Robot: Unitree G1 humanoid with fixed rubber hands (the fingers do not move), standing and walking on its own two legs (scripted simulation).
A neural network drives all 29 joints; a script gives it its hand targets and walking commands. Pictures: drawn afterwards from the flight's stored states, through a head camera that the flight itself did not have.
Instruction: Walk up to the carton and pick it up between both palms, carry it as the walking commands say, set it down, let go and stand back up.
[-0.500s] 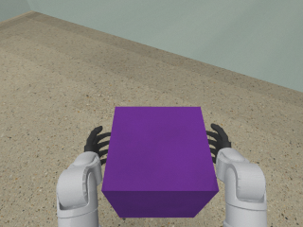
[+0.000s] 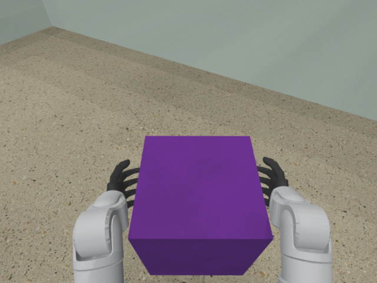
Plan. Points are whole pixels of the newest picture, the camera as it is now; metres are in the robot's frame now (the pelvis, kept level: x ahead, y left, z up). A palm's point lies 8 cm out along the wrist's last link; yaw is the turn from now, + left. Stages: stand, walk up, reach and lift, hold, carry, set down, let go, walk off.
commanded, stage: carry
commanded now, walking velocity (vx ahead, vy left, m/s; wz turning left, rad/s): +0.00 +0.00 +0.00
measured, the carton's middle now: (197, 209) +0.28 -0.01 +0.02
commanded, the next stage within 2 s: hold in 1.38 s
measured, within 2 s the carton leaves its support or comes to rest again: neither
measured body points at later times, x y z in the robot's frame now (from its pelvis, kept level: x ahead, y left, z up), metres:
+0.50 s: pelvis -0.01 +0.03 -0.01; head -0.02 +0.04 +0.44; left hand +0.27 +0.19 +0.07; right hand +0.28 -0.12 +0.07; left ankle +0.02 +0.12 -0.74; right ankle -0.02 -0.15 -0.74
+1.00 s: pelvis -0.02 +0.00 -0.01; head -0.04 +0.00 +0.44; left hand +0.27 +0.15 +0.07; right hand +0.27 -0.16 +0.07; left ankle +0.02 +0.12 -0.74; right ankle -0.02 -0.16 -0.74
